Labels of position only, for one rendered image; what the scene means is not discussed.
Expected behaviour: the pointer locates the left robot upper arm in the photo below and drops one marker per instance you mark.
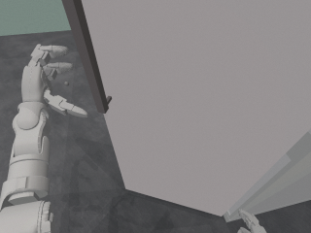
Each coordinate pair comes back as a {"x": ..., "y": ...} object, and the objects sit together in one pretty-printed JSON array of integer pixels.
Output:
[{"x": 33, "y": 217}]

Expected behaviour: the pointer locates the handle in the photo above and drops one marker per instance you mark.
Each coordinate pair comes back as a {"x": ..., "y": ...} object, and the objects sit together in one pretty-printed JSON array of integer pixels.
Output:
[{"x": 77, "y": 20}]

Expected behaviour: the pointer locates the left robot hand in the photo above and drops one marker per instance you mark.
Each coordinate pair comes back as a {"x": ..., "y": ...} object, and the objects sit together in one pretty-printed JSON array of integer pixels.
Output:
[{"x": 37, "y": 77}]

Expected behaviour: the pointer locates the fridge door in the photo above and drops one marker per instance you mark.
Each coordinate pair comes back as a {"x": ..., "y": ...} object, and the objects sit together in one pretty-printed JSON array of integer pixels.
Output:
[{"x": 207, "y": 95}]

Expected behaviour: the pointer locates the right robot hand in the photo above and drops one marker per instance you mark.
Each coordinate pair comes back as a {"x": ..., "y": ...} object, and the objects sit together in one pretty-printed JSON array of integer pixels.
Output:
[{"x": 251, "y": 221}]

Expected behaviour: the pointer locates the left robot forearm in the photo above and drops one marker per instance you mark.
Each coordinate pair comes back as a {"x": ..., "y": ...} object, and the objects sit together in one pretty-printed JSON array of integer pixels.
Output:
[{"x": 27, "y": 180}]

